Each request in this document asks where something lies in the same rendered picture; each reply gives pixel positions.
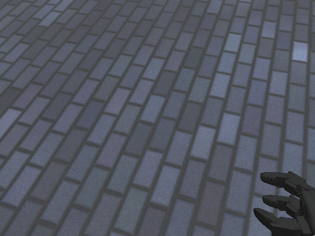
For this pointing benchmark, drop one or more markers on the right robot hand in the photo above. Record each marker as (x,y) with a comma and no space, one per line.
(301,210)

